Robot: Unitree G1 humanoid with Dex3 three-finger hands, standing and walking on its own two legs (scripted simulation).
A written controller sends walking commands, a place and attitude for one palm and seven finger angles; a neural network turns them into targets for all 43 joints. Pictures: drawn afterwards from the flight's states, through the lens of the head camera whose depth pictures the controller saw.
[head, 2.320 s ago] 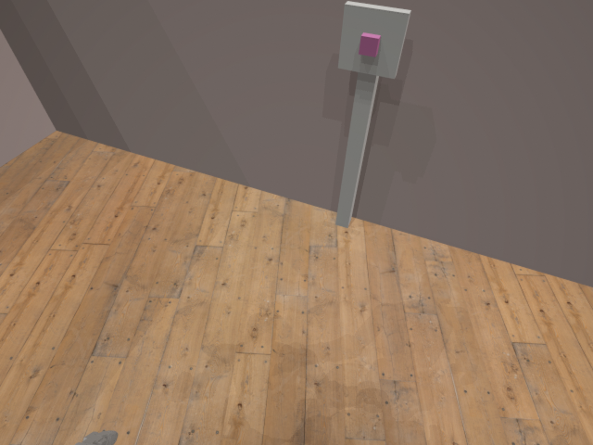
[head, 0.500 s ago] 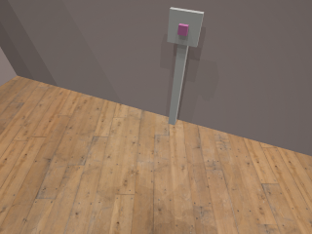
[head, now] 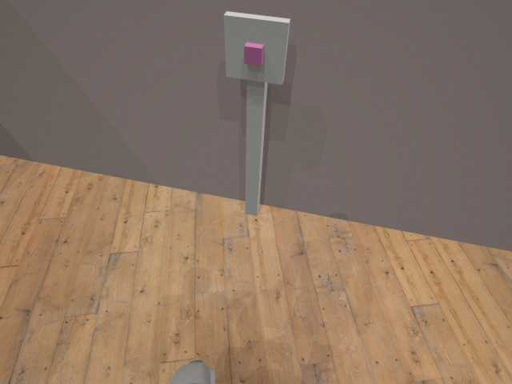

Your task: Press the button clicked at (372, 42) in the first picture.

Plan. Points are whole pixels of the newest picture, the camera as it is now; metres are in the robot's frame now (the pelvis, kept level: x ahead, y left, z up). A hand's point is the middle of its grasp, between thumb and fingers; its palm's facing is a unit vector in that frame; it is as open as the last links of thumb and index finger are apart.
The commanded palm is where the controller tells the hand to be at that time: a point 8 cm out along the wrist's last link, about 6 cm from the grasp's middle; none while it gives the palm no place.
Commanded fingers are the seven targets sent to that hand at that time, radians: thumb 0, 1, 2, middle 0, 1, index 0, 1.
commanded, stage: turn to face it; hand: left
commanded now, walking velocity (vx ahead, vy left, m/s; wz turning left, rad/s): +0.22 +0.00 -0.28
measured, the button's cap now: (254, 53) +0.94 +0.07 +0.06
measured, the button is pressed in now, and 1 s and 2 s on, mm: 0 0 0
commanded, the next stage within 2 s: take the last steps up to it in 0.12 s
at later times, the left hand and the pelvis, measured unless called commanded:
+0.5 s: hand (150, 340) +0.22 +0.22 -0.16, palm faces -0.11 -0.98 -0.19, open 7.4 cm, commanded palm none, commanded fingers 0.00 0.90 0.90 -0.20 -0.30 -0.20 -0.30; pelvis +0.13 +0.04 +0.00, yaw -7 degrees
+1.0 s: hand (167, 334) +0.24 +0.19 -0.19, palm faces -0.09 -0.99 -0.10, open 7.4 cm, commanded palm none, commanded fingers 0.00 0.90 0.90 -0.20 -0.30 -0.20 -0.30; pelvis +0.30 +0.03 -0.01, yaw -10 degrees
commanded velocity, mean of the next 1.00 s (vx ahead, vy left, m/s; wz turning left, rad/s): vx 0.23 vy -0.05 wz -0.11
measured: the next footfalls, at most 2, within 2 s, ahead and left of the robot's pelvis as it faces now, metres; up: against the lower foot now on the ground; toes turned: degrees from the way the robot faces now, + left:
left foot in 0.12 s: +0.21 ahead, +0.14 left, +0.00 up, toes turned +8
right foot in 0.56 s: +0.19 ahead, -0.10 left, +0.00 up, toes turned -15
